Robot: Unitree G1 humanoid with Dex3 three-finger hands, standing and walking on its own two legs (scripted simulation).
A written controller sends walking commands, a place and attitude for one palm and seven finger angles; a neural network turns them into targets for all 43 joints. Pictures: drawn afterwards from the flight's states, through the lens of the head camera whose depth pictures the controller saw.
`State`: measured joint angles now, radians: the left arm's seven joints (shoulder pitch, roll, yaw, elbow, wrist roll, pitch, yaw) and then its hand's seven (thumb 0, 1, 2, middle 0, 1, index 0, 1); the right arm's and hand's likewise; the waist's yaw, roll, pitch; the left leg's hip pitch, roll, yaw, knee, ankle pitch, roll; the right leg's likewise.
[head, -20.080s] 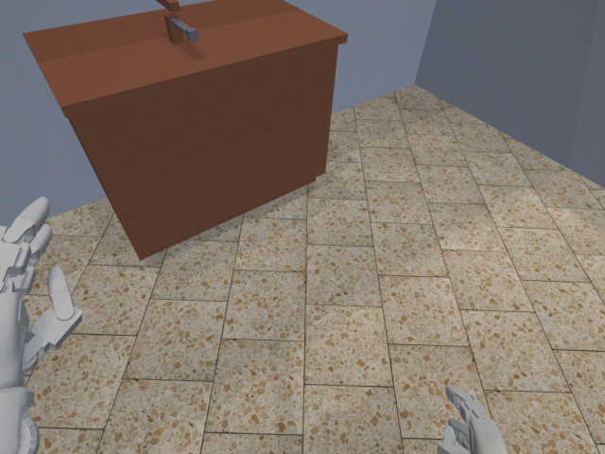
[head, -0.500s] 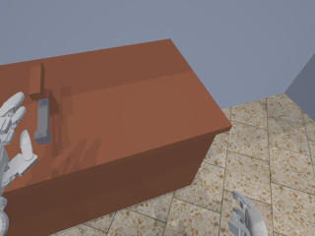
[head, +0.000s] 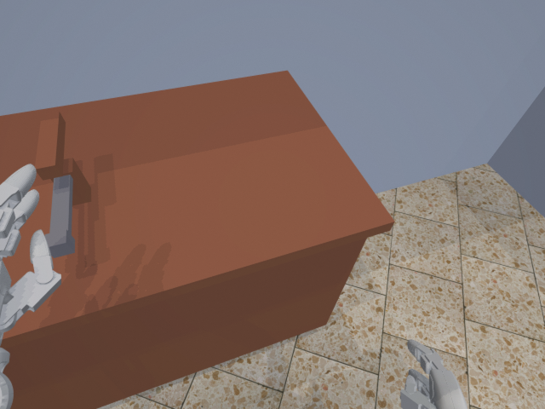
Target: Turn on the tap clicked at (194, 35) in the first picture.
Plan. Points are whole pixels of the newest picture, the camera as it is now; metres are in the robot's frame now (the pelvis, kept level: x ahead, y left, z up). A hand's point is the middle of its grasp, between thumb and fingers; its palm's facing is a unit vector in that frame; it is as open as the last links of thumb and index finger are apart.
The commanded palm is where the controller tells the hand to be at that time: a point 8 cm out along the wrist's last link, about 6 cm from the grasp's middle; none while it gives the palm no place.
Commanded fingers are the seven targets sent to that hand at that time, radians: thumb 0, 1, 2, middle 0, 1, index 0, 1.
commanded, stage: come to a stop and stand still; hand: left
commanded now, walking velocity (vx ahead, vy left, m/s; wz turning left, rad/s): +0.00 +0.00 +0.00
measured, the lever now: (60, 243) +0.31 +0.33 +0.05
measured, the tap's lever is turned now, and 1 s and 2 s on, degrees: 0 0 0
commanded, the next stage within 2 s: look again from close up in 0.88 s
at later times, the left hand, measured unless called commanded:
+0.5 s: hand out of the picture +0.20 +0.33 +0.16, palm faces +0.43 -0.82 -0.37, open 7.4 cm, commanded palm +0.14 +0.35 +0.18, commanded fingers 0.00 0.90 0.90 -0.20 -0.30 -0.20 -0.30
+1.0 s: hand out of the picture +0.21 +0.33 +0.16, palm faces +0.37 -0.85 -0.38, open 7.4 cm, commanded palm +0.15 +0.36 +0.18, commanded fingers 0.00 0.90 0.90 -0.20 -0.30 -0.20 -0.30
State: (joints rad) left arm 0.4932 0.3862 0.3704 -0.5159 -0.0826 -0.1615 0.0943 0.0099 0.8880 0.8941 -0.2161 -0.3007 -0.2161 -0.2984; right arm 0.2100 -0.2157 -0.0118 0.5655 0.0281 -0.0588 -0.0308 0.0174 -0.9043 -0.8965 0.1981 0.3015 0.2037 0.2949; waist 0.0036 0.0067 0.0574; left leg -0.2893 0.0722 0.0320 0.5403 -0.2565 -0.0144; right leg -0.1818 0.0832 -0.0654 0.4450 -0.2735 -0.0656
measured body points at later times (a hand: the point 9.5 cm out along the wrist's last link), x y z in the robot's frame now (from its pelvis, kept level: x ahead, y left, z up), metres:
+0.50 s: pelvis -0.02 +0.07 +0.00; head +0.00 +0.09 +0.45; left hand +0.17 +0.38 +0.18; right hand +0.14 -0.15 -0.08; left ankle +0.02 +0.13 -0.74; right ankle -0.02 -0.07 -0.74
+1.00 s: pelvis -0.01 +0.08 +0.00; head +0.01 +0.11 +0.45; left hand +0.18 +0.38 +0.18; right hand +0.17 -0.13 -0.07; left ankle +0.02 +0.13 -0.74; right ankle -0.02 -0.07 -0.74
